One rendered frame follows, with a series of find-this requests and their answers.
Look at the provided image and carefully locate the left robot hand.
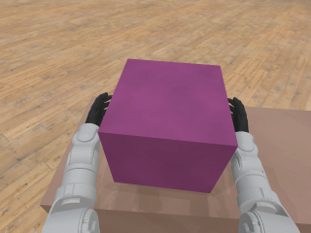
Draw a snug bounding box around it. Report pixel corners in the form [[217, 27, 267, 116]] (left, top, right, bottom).
[[86, 92, 113, 127]]

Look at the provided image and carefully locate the right robot forearm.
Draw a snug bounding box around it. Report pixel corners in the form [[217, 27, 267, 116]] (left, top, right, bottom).
[[230, 131, 300, 233]]

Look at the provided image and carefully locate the right robot hand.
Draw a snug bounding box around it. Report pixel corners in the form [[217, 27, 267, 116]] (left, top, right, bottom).
[[227, 97, 249, 133]]

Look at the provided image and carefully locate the robot right upper arm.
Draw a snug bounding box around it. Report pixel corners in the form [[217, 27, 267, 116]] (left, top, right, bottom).
[[238, 210, 299, 233]]

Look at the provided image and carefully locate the carton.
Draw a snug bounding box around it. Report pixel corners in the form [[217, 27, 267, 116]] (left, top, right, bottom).
[[97, 58, 238, 193]]

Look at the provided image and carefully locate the pedestal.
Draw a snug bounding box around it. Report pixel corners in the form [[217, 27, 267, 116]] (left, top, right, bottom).
[[40, 96, 311, 233]]

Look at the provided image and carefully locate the left robot forearm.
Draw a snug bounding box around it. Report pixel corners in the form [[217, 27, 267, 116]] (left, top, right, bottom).
[[41, 123, 100, 233]]

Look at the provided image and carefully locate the robot left upper arm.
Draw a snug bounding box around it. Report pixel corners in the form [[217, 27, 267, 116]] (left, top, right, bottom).
[[42, 207, 100, 233]]

